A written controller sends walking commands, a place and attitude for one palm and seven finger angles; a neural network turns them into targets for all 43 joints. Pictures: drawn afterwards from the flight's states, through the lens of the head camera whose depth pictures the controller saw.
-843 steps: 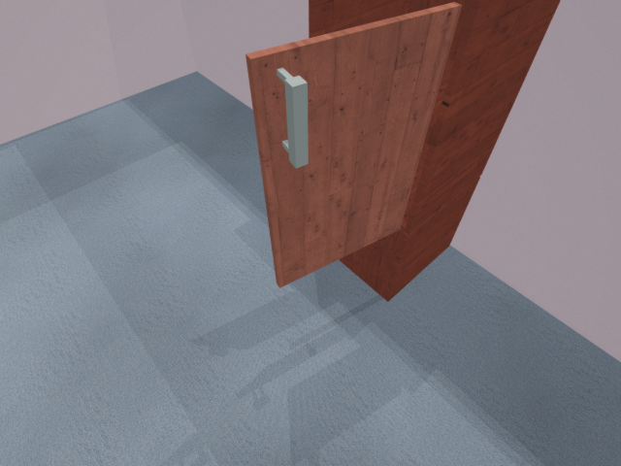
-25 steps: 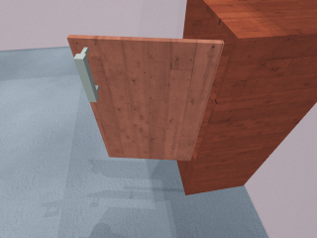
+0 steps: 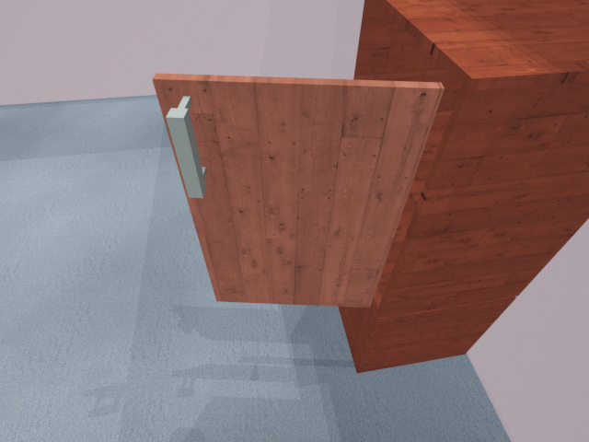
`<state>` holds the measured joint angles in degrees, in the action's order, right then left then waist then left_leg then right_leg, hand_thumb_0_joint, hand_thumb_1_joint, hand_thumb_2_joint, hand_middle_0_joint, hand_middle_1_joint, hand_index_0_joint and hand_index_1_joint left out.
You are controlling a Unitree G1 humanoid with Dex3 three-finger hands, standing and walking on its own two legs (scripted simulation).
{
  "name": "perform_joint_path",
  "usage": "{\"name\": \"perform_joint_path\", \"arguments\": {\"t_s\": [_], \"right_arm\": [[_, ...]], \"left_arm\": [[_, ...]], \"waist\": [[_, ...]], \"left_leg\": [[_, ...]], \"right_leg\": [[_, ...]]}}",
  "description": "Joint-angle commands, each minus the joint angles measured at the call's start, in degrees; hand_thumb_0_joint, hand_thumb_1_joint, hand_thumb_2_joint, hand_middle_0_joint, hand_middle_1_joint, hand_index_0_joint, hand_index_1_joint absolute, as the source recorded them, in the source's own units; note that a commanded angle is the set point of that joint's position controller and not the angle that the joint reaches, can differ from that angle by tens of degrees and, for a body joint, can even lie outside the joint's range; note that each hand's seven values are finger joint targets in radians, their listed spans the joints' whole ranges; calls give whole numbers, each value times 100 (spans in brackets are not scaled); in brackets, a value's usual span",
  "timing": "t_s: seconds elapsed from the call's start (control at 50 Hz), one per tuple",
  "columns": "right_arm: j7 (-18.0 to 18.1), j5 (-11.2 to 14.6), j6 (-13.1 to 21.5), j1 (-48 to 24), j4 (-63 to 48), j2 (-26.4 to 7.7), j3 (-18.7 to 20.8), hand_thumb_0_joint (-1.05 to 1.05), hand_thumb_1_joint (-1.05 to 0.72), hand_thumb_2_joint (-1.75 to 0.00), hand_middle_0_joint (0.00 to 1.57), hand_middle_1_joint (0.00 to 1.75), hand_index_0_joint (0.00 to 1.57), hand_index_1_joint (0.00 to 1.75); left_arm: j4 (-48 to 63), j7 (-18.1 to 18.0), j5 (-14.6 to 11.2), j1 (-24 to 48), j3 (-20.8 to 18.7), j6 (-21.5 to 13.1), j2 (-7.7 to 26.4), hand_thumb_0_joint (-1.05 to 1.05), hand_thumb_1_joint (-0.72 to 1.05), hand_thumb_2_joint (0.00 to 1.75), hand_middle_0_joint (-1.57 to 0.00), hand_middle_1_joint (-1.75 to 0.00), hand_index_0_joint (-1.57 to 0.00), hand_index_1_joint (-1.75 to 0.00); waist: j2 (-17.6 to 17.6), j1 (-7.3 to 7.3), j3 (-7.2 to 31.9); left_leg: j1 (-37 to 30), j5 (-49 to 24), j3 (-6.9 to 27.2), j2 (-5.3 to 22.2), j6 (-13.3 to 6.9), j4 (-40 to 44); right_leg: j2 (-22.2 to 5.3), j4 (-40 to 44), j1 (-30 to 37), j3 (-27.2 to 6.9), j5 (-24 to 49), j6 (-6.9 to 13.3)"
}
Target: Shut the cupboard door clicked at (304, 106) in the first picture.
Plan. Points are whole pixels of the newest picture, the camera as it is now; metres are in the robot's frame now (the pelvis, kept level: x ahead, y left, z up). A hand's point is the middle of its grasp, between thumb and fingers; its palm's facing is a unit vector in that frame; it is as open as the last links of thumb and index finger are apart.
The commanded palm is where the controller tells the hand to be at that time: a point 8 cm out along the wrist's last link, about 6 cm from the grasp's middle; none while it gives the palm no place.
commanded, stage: look again from close up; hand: left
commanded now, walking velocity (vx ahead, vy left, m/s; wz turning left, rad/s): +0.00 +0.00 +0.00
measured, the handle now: (191, 148) +0.48 +0.19 +0.16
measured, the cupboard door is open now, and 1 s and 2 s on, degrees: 78 78 78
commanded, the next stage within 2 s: raise the hand and make a fist in 0.08 s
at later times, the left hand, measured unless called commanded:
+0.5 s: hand (165, 401) +0.17 +0.17 +0.01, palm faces +0.04 -1.00 -0.03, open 6.7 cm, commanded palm +0.10 +0.23 -0.02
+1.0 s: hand (157, 387) +0.18 +0.17 +0.05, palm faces +0.03 -1.00 -0.04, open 4.2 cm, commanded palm +0.13 +0.22 +0.06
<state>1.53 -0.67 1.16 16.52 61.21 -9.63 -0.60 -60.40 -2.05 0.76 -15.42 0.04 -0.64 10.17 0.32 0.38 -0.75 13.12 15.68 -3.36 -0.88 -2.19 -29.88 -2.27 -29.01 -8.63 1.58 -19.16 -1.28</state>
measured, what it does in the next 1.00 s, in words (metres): shifts its weight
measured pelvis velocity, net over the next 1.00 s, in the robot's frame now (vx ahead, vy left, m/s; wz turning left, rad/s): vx -0.04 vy -0.04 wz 0.02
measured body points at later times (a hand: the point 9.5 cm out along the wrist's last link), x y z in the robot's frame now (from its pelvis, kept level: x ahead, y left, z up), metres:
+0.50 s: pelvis -0.03 -0.02 -0.04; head -0.02 -0.01 +0.41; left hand +0.16 +0.22 +0.01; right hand +0.16 -0.27 -0.09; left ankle +0.01 +0.09 -0.73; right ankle -0.04 -0.14 -0.73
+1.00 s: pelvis -0.04 -0.04 -0.04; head -0.03 -0.05 +0.41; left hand +0.17 +0.23 +0.05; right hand +0.11 -0.26 -0.13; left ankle +0.00 +0.09 -0.73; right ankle -0.04 -0.14 -0.74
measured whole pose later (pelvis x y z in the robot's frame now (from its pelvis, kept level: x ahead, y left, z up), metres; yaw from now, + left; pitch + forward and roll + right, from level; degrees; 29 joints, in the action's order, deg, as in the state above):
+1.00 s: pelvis -0.04 -0.04 -0.04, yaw +1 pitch +5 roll -1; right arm 5.4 3.3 14.1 18.9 32.3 -11.7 -1.7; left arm 6.0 16.3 -20.7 -22.4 -14.2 -7.2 16.4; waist 3.0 1.2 5.1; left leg 34.9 21.5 -0.1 2.2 0.9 -51.3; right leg 0.9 -51.3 -30.0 3.1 -26.6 1.6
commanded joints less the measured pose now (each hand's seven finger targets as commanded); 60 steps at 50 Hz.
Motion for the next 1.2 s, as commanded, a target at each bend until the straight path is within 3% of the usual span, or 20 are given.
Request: {"name": "perform_joint_path", "arguments": {"t_s": [0.0,0.14,0.16,0.18,0.2,0.22,0.24,0.26,0.3,0.32,0.4,0.48,0.56,0.62,0.7,0.82,0.92,1.0,1.08,1.18], "right_arm": [[-8,-18,96,131,-244,-689,88,0,-90,-90,20,30,20,30],[-6,-5,111,86,-151,-716,89,0,-90,-90,20,30,20,30],[-31,63,98,-253,-484,-832,113,0,-90,-90,20,30,20,30],[416,67,1230,289,-1914,-2028,470,0,-90,-90,20,30,20,30],[536,398,1739,-184,-2029,-1183,16,0,-90,-90,20,30,20,30],[472,256,1899,-197,-1787,-1195,64,0,-90,-90,20,30,20,30],[262,275,1942,-211,-1555,-825,120,0,-90,-90,20,30,20,30],[139,297,1987,-132,-1913,-1119,320,0,-90,-90,20,30,20,30],[88,213,2065,-514,-2287,-1124,384,0,-90,-90,20,30,20,30],[43,231,2037,-560,-2431,-1088,484,0,-90,-90,20,30,20,30],[-156,123,1827,-845,-2997,-1080,633,0,-90,-90,20,30,20,30],[-158,234,1781,-1075,-3798,-1167,622,0,-90,-90,20,30,20,30],[-12,229,1805,-873,-4083,-1082,490,0,-90,-90,20,30,20,30],[190,209,1877,-690,-3860,-1094,380,0,-90,-90,20,30,20,30],[395,340,1986,-617,-3661,-1225,280,0,-90,-90,20,30,20,30],[521,453,1744,-787,-3904,-1109,207,0,-90,-90,20,30,20,30],[417,366,1656,-919,-4064,-825,151,0,-90,-90,20,30,20,30],[267,337,1864,-581,-3898,-927,195,0,-90,-90,20,30,20,30],[291,407,2059,-410,-3752,-1109,226,0,-90,-90,20,30,20,30],[391,420,2138,-495,-3691,-1165,206,0,-90,-90,20,30,20,30]], "left_arm": [[134,-25,7,-389,-66,-18,547,0,90,90,-20,-30,-20,-30],[104,-22,6,-348,-76,-33,644,0,90,90,-20,-30,-20,-30],[-3,-236,65,-616,-39,-108,592,0,90,90,-20,-30,-20,-30],[9370,-345,-496,4501,-2959,-1679,4494,0,90,90,-20,-30,-20,-30],[7312,-220,-654,34,-353,-1123,1190,0,90,90,-22,-32,-22,-32],[7544,-438,-903,-56,-667,-867,1323,0,90,90,-24,-34,-24,-34],[6048,-354,-881,-1425,244,-234,-383,0,90,90,-25,-36,-25,-36],[7046,-390,-959,-186,18,-391,73,0,90,90,-27,-38,-27,-38],[6353,-196,-927,-646,-586,-873,449,0,90,90,-31,-42,-31,-42],[5665,-1,-983,-1646,-1007,-1127,539,0,90,90,-33,-44,-33,-44],[4939,1517,-1559,-2814,-1232,-2692,146,0,90,90,-40,-52,-40,-52],[5904,2582,-1948,-2117,-1929,-3163,1088,0,90,90,-47,-60,-47,-60],[8140,2206,-2123,-570,-1883,-3105,1338,0,90,90,-55,-68,-55,-68],[8896,1912,-2018,623,-1452,-3389,1308,0,90,90,-60,-74,-60,-74],[8143,2215,-1975,445,-862,-3116,1137,0,90,90,-68,-82,-68,-82],[6834,2384,-2031,-313,-1864,-1091,1826,0,90,90,-79,-94,-79,-94],[7952,1616,-2414,-662,-2646,-1017,1760,0,90,90,-88,-104,-88,-104],[8314,1589,-2186,-719,-1904,-1545,1239,0,90,90,-95,-112,-95,-112],[8232,1961,-2068,-390,-1276,-1485,1059,0,90,90,-102,-120,-102,-120],[8615,1889,-2017,-18,-1677,-1170,1481,0,90,90,-112,-130,-112,-130]], "waist": [[23,-96,-329],[-68,-97,-126],[-328,-174,-382],[119,819,1955],[2062,90,2787],[1603,-64,2714],[1260,126,1744],[989,230,881],[-50,222,-106],[-550,-20,-356],[-1817,-416,494],[57,-594,1336],[1140,-215,1904],[640,275,1362],[294,437,675],[-80,-236,834],[-343,-556,1324],[-31,-301,1288],[82,-82,1107],[168,-204,1333]], "left_leg": [[110,-885,807,672,-93,900],[-113,-1366,701,637,-81,798],[115,-2135,617,750,74,-168],[-2033,-3251,811,480,48,-389],[-2655,-3915,844,578,237,-1],[-2205,-4425,818,576,518,297],[-1400,-3618,832,565,484,436],[-531,-2319,855,494,470,303],[689,-652,753,195,314,-90],[1119,-397,669,111,296,-228],[2064,-722,406,-3,374,-1408],[2178,-269,164,-143,272,-1854],[1859,337,373,-25,113,-2071],[2084,837,534,65,10,-2374],[2326,1282,583,120,-14,-2345],[2354,914,555,74,11,-1895],[2013,141,576,47,136,-1610],[1467,-532,525,67,103,-1319],[1095,-545,528,71,18,-1169],[661,-432,616,86,-2,-810]], "right_leg": [[-255,463,-244,-238,555,269],[-334,504,-112,-266,931,248],[-518,667,-427,-541,2127,205],[109,-693,-730,291,2860,250],[350,-1330,-1359,456,950,185],[373,-955,-1007,365,507,272],[241,-821,-1404,329,243,174],[179,-647,-1369,307,412,193],[184,-217,-1722,437,417,239],[205,-163,-1813,440,144,268],[326,-1524,-2443,522,882,277],[200,-1892,-2446,41,373,341],[251,-1716,-2854,-250,-646,301],[292,-1477,-3358,-521,-1398,258],[311,-1067,-3399,-681,-2180,226],[18,-511,-2327,-987,-2196,85],[-37,-706,-1479,-732,-534,-8],[144,-1079,-1676,-225,1115,1],[256,-979,-1850,-23,1017,53],[291,-793,-1595,128,622,141]]}}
